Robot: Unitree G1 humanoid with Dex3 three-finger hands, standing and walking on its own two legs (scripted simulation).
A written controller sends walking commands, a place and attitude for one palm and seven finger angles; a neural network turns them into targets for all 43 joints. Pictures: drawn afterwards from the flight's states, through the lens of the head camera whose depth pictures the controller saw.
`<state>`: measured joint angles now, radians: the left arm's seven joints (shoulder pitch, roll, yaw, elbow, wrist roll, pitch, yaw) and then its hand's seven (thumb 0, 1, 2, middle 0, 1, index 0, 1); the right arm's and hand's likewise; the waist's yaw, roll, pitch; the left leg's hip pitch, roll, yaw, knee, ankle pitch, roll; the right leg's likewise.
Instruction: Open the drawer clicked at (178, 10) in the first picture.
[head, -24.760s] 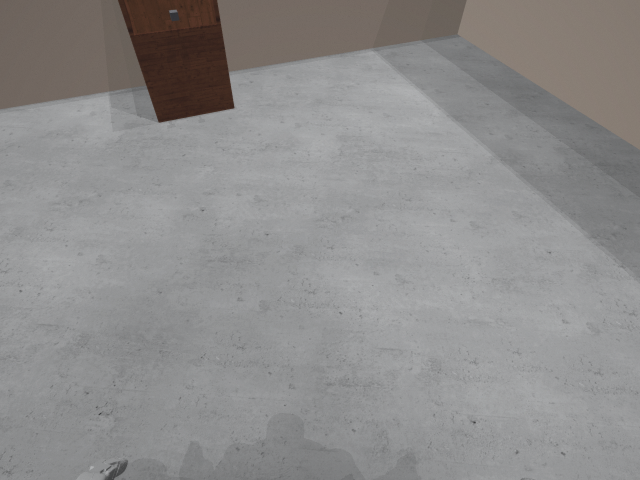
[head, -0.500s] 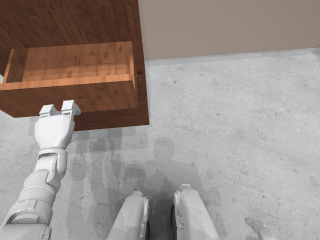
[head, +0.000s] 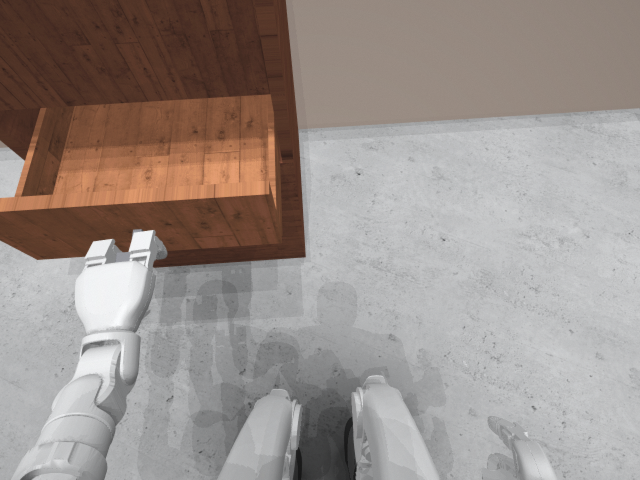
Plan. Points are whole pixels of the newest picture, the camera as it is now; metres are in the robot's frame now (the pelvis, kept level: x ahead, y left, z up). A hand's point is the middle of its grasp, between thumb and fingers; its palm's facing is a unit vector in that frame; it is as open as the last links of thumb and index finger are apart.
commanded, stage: pull the drawer open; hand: left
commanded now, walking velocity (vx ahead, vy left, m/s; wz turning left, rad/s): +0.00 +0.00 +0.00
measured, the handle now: (135, 255) +0.39 +0.28 -0.06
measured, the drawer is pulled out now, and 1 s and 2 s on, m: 0.16 0.23 0.30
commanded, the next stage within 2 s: none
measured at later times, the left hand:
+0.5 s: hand (135, 320) +0.31 +0.26 -0.08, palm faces -0.03 -0.02 -1.00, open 6.9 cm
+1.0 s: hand (132, 350) +0.27 +0.26 -0.08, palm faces -0.06 -0.02 -1.00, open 6.9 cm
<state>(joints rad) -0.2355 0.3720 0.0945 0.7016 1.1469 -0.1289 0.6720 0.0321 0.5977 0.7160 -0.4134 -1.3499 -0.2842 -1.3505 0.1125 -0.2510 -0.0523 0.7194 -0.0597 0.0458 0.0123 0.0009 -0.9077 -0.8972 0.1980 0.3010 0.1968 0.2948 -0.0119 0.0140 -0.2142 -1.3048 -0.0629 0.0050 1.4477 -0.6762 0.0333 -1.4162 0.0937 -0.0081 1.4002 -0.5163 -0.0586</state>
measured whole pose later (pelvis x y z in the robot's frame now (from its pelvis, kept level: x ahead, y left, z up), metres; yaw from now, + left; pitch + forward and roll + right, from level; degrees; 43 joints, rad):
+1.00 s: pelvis +0.01 -0.01 +0.00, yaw +0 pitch +30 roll +1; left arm 0.06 0.31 0.06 0.47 1.15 -0.09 0.70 0.04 0.61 0.68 -0.41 -1.35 -0.28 -1.35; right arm 0.06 -0.24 -0.05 0.67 -0.06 0.05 0.00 0.00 -0.91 -0.90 0.20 0.30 0.20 0.29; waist 0.02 0.00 -0.23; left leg -1.26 -0.06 0.01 1.44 -0.70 0.03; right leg -1.38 0.10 0.00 1.41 -0.54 -0.07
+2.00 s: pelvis +0.00 -0.01 -0.01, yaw +1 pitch +29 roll +3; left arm 0.29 0.31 0.07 0.31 1.15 -0.17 0.71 0.05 0.61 0.68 -0.39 -1.35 -0.27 -1.34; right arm 0.01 -0.22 -0.03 0.66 -0.07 0.04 -0.03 0.00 -0.91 -0.90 0.20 0.30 0.20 0.29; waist 0.05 -0.01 -0.24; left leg -1.30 -0.07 0.01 1.49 -0.70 0.01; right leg -1.43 0.09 -0.01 1.48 -0.55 -0.08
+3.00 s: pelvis -0.02 -0.01 -0.01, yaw +2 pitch +28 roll +2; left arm 0.17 0.31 0.03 0.40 1.13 -0.11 0.71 0.00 -0.48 0.31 -0.32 -1.20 -0.32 -1.20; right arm 0.04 -0.24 -0.04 0.70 -0.06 0.00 -0.06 0.00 -0.91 -0.90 0.20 0.30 0.20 0.29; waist 0.05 0.00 -0.23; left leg -1.31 -0.08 0.00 1.50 -0.67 0.01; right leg -1.43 0.08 -0.02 1.47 -0.52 -0.08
